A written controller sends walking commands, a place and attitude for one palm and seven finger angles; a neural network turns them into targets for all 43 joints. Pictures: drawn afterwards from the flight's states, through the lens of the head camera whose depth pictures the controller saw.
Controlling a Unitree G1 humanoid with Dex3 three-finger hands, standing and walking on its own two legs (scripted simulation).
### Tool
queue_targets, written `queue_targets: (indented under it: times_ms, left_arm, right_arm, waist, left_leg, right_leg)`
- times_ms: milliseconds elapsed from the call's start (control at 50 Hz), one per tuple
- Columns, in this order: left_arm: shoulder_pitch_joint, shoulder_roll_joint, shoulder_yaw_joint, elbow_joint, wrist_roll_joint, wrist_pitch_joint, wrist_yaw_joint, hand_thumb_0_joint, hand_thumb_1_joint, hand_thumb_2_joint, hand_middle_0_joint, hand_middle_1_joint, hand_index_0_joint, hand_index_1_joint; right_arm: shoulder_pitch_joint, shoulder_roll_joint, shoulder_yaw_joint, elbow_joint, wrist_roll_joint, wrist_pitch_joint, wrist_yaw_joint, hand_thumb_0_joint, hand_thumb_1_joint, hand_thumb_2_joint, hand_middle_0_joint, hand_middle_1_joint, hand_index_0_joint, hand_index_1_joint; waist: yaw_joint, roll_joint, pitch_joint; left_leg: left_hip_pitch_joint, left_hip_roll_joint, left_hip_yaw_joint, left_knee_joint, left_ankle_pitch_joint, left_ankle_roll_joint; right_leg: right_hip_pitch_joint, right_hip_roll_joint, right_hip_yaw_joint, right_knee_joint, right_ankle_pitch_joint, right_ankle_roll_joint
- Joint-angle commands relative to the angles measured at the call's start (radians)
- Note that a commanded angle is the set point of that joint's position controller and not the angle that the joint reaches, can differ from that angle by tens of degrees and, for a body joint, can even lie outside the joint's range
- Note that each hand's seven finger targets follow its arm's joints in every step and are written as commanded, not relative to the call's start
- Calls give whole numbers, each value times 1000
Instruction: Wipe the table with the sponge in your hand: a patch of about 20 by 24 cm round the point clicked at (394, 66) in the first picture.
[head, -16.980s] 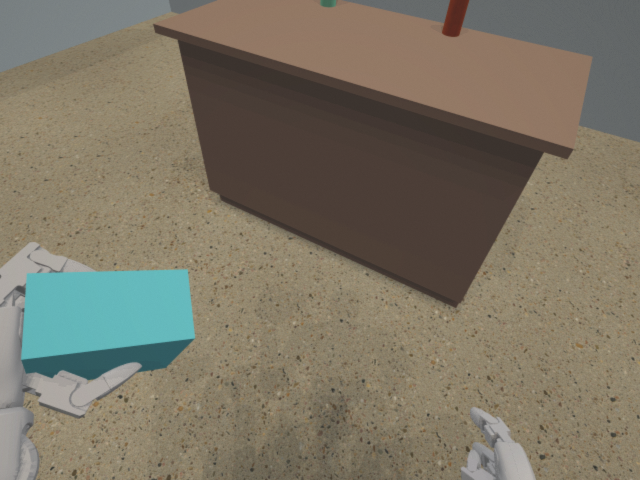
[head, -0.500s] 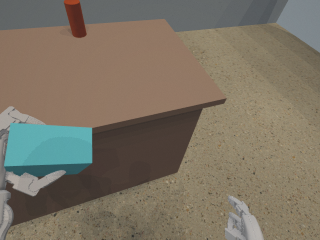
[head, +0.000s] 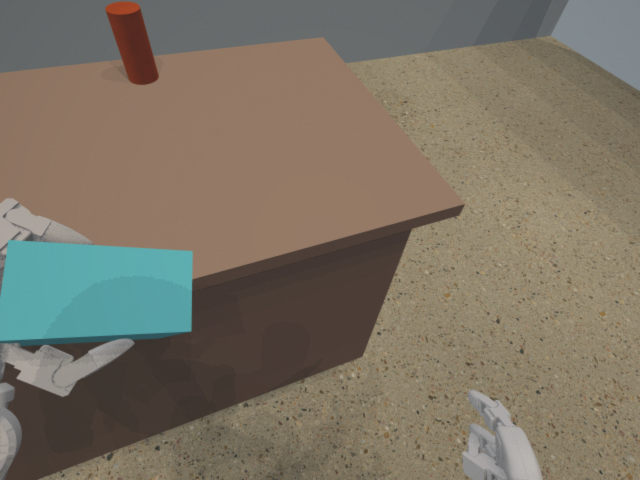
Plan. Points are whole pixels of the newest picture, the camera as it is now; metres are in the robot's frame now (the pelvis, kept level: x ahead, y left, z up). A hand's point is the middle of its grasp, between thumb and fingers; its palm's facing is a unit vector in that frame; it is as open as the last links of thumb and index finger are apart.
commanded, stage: shuffle to correct the standing spot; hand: left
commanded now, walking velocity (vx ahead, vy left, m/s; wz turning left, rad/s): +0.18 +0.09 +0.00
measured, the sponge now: (126, 300) +0.24 +0.20 +0.16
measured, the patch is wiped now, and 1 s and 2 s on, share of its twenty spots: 0.00 0.00 0.00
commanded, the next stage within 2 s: come to a stop and stand still in 0.88 s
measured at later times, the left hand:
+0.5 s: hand (66, 283) +0.24 +0.24 +0.18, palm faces +0.40 -0.78 -0.48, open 10.9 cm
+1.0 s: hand (39, 224) +0.30 +0.30 +0.18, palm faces +0.45 -0.81 -0.37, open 10.9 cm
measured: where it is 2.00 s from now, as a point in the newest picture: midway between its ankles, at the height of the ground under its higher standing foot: outside the picture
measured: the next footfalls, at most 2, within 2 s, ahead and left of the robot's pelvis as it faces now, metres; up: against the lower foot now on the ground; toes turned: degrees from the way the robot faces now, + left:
right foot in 0.40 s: +0.13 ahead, -0.03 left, +0.00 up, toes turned +3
left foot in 0.86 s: +0.10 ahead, +0.13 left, +0.00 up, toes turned +5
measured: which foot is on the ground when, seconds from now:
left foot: down 0.00-0.40, up 0.42-0.84, down 0.86-1.00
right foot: down 0.00-0.10, up 0.12-0.38, down 0.40-1.00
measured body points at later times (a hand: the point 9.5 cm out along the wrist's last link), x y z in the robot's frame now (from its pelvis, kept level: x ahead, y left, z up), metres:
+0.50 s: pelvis +0.03 -0.01 +0.00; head +0.05 -0.01 +0.45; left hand +0.21 +0.28 +0.21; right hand +0.19 -0.24 -0.10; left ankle -0.01 +0.10 -0.64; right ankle +0.11 -0.05 -0.72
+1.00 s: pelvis +0.08 +0.04 +0.01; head +0.07 +0.05 +0.46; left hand +0.27 +0.34 +0.20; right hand +0.25 -0.19 -0.06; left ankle +0.06 +0.13 -0.72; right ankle +0.10 -0.05 -0.71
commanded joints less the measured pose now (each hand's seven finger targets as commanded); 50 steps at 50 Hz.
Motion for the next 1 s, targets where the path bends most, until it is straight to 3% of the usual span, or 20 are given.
queue_targets:
  times_ms: [0,40,60,80,100,120,180,340,360,380,400,420,500,540,620,760,820,860,920,980]
  left_arm:
    - [-63,203,164,-215,-21,-83,43,0,100,1300,-1200,-1600,-1200,-1600]
    - [-74,187,165,-188,-24,-80,41,0,100,1300,-1200,-1600,-1200,-1600]
    - [-75,165,154,-185,-25,-79,33,0,100,1300,-1200,-1600,-1200,-1600]
    - [-104,161,134,-205,-18,-80,27,0,100,1300,-1200,-1600,-1200,-1600]
    - [-148,180,139,-227,-3,-87,29,0,100,1300,-1200,-1600,-1200,-1600]
    - [-110,167,131,-172,8,-86,32,0,100,1300,-1200,-1600,-1200,-1600]
    - [-77,139,104,-197,0,-60,22,0,100,1300,-1200,-1600,-1200,-1600]
    - [71,184,169,-178,-14,-61,28,0,100,1300,-1200,-1600,-1200,-1600]
    - [50,208,188,-162,-8,-65,31,0,100,1300,-1200,-1600,-1200,-1600]
    - [15,235,210,-139,-8,-71,29,0,100,1300,-1200,-1600,-1200,-1600]
    - [-3,204,202,-84,-19,-76,22,0,100,1300,-1200,-1600,-1200,-1600]
    - [-47,218,219,-83,-23,-77,23,0,100,1300,-1200,-1600,-1200,-1600]
    - [-106,191,139,-147,-4,-88,1,0,100,1300,-1200,-1600,-1200,-1600]
    - [-122,151,80,-149,-2,-77,4,0,100,1300,-1200,-1600,-1200,-1600]
    - [-99,161,83,-149,2,-64,25,0,100,1300,-1200,-1600,-1200,-1600]
    - [-89,151,108,-94,3,-44,59,0,100,1300,-1200,-1600,-1200,-1600]
    - [-116,117,65,-64,2,-45,51,0,100,1300,-1200,-1600,-1200,-1600]
    - [-115,118,64,-74,7,-53,49,0,100,1300,-1200,-1600,-1200,-1600]
    - [-112,148,62,-135,18,-56,37,0,100,1300,-1200,-1600,-1200,-1600]
    - [-101,166,77,-210,22,-64,39,0,100,1300,-1200,-1600,-1200,-1600]
  right_arm:
    - [-78,-118,-63,-143,7,-45,-4,0,-900,-900,200,300,200,300]
    - [-58,-102,-49,-121,2,-24,-8,0,-900,-900,200,300,200,300]
    - [-63,-119,-53,-128,4,-19,-15,0,-900,-900,200,300,200,300]
    - [-60,-119,-58,-141,0,-25,-15,0,-900,-900,200,300,200,300]
    - [-57,-100,-54,-150,-10,-39,-11,0,-900,-900,200,300,200,300]
    - [-33,-107,-64,-137,-14,-41,-8,0,-900,-900,200,300,200,300]
    - [-38,-123,-82,-137,-13,-29,9,0,-900,-900,200,300,200,300]
    - [-84,-115,-46,-153,-8,-38,-28,0,-900,-900,200,300,200,300]
    - [-88,-116,-51,-151,-7,-37,-28,0,-900,-900,200,300,200,300]
    - [-75,-108,-65,-156,-9,-40,-27,0,-900,-900,200,300,200,300]
    - [-68,-138,-69,-159,-17,-38,-27,0,-900,-900,200,300,200,300]
    - [-57,-137,-70,-137,-20,-23,-23,0,-900,-900,200,300,200,300]
    - [-79,-111,-52,-85,-21,-11,-6,0,-900,-900,200,300,200,300]
    - [-73,-105,-38,-93,-27,-19,-14,0,-900,-900,200,300,200,300]
    - [-65,-104,-34,-96,-34,-50,-43,0,-900,-900,200,300,200,300]
    - [-46,-101,-46,-120,-28,-68,-57,0,-900,-900,200,300,200,300]
    - [-37,-120,-55,-130,-12,-62,-51,0,-900,-900,200,300,200,300]
    - [-48,-149,-61,-141,-2,-58,-40,0,-900,-900,200,300,200,300]
    - [-85,-124,-47,-139,-20,-60,-31,0,-900,-900,200,300,200,300]
    - [-71,-127,-44,-135,-22,-70,-22,0,-900,-900,200,300,200,300]
  waist:
    - [19,-63,-191]
    - [-22,47,-146]
    - [-32,245,-118]
    - [-49,366,-82]
    - [-55,327,-63]
    - [-49,158,-100]
    - [-44,152,-115]
    - [29,133,-210]
    - [44,10,-249]
    - [35,-224,-311]
    - [16,-201,-250]
    - [0,-153,-144]
    - [5,59,-114]
    - [0,20,-93]
    - [17,-41,-132]
    - [22,-80,-153]
    - [4,-1,-135]
    - [1,160,-140]
    - [0,294,-98]
    - [4,202,-105]
  left_leg:
    - [-180,0,-9,50,303,-49]
    - [16,41,-70,-225,210,-16]
    - [139,128,-250,-355,289,20]
    - [226,255,-467,-444,482,72]
    - [363,288,-504,-419,760,95]
    - [508,260,-423,-352,957,47]
    - [421,227,-320,-347,828,60]
    - [-103,145,-96,-138,583,12]
    - [-251,105,-77,73,426,6]
    - [-396,-19,-4,428,71,-4]
    - [-410,-21,-117,585,-49,-16]
    - [-424,23,-143,628,-34,-38]
    - [-281,76,-79,525,128,-52]
    - [-247,74,-31,432,215,-53]
    - [-153,49,57,109,206,-43]
    - [-29,13,82,-208,114,-20]
    - [44,64,-34,-343,58,21]
    - [74,194,-236,-385,204,80]
    - [64,246,-305,-442,330,107]
    - [86,219,-215,-336,542,79]
  right_leg:
    - [259,-217,306,-65,619,-218]
    - [14,-137,182,48,384,-124]
    - [-165,18,21,205,210,-45]
    - [-340,80,-10,380,-110,-21]
    - [-478,76,21,497,-168,-39]
    - [-574,73,2,542,-130,-52]
    - [-531,39,-12,490,-18,-46]
    - [277,48,-92,-124,314,-69]
    - [438,-45,35,-175,293,-111]
    - [487,-298,453,-270,231,-227]
    - [311,-407,674,-408,73,-260]
    - [168,-418,693,-479,-84,-249]
    - [-106,-287,376,-480,-155,-180]
    - [-163,-249,243,-522,-154,-149]
    - [-99,-215,203,-546,-209,-95]
    - [11,-217,228,-446,-196,-128]
    - [-18,-145,173,-262,-81,-94]
    - [-73,-19,67,-42,113,-45]
    - [-168,12,1,114,-24,-38]
    - [-103,15,-15,-38,62,-48]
